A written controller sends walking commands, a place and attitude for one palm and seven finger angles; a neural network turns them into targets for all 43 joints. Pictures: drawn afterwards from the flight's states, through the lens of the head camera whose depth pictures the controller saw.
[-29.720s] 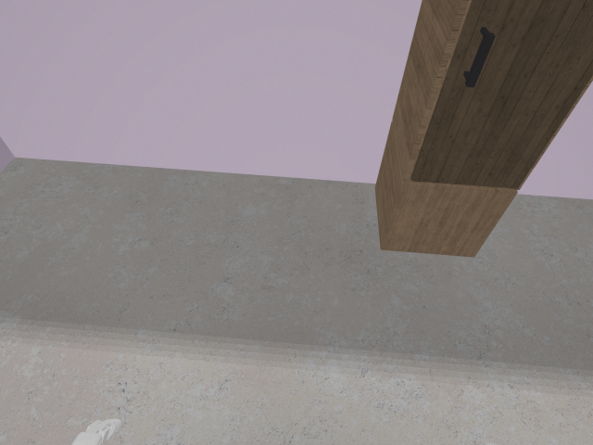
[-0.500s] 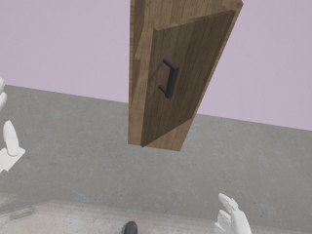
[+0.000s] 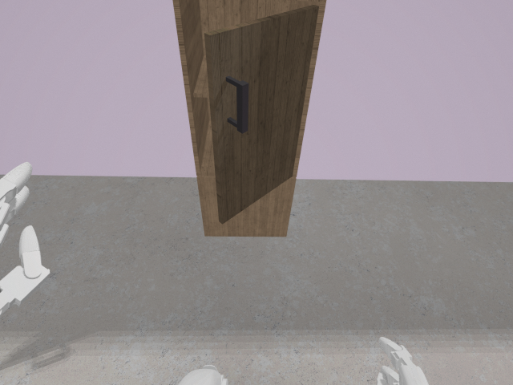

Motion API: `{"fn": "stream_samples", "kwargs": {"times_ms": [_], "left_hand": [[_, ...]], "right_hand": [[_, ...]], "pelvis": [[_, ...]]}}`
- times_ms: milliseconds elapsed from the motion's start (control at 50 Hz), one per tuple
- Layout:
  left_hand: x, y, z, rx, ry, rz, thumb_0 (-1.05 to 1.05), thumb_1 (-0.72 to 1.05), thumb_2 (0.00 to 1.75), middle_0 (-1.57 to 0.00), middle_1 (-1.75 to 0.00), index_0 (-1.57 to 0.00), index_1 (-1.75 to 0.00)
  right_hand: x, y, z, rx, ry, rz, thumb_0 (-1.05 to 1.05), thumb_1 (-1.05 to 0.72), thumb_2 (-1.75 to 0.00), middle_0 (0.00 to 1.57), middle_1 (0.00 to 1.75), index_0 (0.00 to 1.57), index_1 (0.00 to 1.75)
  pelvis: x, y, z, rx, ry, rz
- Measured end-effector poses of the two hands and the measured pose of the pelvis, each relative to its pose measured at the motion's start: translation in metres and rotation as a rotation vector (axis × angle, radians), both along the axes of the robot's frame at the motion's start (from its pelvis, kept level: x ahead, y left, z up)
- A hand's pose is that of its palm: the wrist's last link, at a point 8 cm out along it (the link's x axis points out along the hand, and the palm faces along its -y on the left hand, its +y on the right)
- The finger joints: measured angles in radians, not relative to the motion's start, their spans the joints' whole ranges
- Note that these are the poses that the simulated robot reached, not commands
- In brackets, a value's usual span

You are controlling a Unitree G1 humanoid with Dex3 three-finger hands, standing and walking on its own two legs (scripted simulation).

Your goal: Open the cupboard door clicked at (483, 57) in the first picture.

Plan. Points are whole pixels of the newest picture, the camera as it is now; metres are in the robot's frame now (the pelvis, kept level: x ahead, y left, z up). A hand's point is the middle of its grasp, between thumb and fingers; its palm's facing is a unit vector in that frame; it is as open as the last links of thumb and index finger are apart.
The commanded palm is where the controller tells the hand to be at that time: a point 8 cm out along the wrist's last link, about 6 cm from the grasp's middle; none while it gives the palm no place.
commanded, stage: stop stepping back and stand still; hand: left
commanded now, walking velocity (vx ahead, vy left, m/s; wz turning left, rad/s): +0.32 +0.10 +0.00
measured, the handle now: (236, 104) +0.69 +0.06 +0.11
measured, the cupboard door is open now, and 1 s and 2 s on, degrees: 43 43 43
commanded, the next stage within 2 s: let the arm hang, fingers relaxed in 1.66 s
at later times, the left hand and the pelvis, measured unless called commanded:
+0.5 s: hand out of the picture +0.14 +0.25 +0.19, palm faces +0.48 -0.68 -0.55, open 7.4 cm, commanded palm +0.09 +0.30 +0.19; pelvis -0.04 -0.01 +0.00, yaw +3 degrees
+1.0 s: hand (22, 272) +0.19 +0.25 +0.19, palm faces +0.44 -0.75 -0.50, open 7.4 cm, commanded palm +0.13 +0.29 +0.19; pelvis +0.00 -0.01 +0.02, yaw +2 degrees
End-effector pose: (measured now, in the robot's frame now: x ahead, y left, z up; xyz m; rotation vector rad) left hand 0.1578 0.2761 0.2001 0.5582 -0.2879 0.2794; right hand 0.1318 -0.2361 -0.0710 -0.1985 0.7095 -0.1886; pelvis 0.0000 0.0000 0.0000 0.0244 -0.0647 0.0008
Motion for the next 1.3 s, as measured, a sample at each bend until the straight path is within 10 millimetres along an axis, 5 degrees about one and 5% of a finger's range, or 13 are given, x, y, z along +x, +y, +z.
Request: {"fn": "stream_samples", "kwargs": {"times_ms": [100,240,380,580,760,900,1080,1300], "left_hand": [[-0.039,0.006,0.025,0.059,-0.065,0.051,0.02,0.88,0.89,-0.22,-0.31,-0.22,-0.31],[-0.043,0.041,0.032,0.006,-0.091,0.238,0.01,0.89,0.9,-0.21,-0.31,-0.21,-0.3],[-0.052,0.026,-0.004,-0.004,-0.006,0.148,0.02,0.89,0.9,-0.21,-0.31,-0.21,-0.3],[-0.059,0.003,0.018,0.103,-0.051,0.208,0.02,0.89,0.9,-0.22,-0.31,-0.21,-0.3],[-0.039,-0.005,0.001,0.007,0.101,0.213,0.02,0.89,0.9,-0.21,-0.31,-0.21,-0.3],[-0.021,-0.008,0.012,0.014,0.007,0.134,0.02,0.89,0.89,-0.22,-0.31,-0.21,-0.3],[-0.005,0.018,0.004,0.014,0.062,0.155,0.02,0.89,0.89,-0.22,-0.31,-0.21,-0.3],[0.0,0.04,-0.007,-0.039,0.095,0.146,0.02,0.89,0.89,-0.22,-0.31,-0.21,-0.3]], "right_hand": [[-0.025,-0.011,0.0,-0.034,0.11,0.004,0.01,-0.91,-0.89,0.21,0.3,0.21,0.3],[-0.031,-0.013,0.007,-0.054,0.052,0.009,0.01,-0.91,-0.89,0.2,0.3,0.21,0.3],[-0.032,0.003,-0.003,-0.01,-0.014,0.0,0.01,-0.91,-0.89,0.2,0.3,0.2,0.3],[-0.023,0.004,-0.042,0.086,0.118,0.1,0.01,-0.91,-0.89,0.21,0.3,0.21,0.3],[-0.004,-0.027,-0.005,0.029,0.079,0.05,0.01,-0.91,-0.89,0.21,0.3,0.21,0.3],[0.02,-0.039,0.013,-0.056,0.018,0.045,0.01,-0.91,-0.89,0.2,0.3,0.2,0.3],[0.04,-0.009,0.013,0.008,0.0,0.038,0.01,-0.91,-0.9,0.2,0.3,0.2,0.3],[0.036,0.038,0.007,0.032,0.058,0.088,0.01,-0.91,-0.89,0.2,0.3,0.21,0.3]], "pelvis": [[-0.013,-0.005,0.014,0.014,0.057,0.005],[-0.033,0.006,0.025,0.047,0.085,0.027],[-0.044,0.008,0.006,0.046,0.035,0.043],[-0.038,-0.02,-0.001,0.013,0.012,0.068],[-0.025,-0.026,0.025,0.046,0.041,0.042],[-0.011,-0.019,0.019,-0.017,0.045,0.038],[0.002,-0.004,0.019,-0.026,0.043,0.02],[0.007,0.019,0.02,-0.03,0.049,0.02]]}}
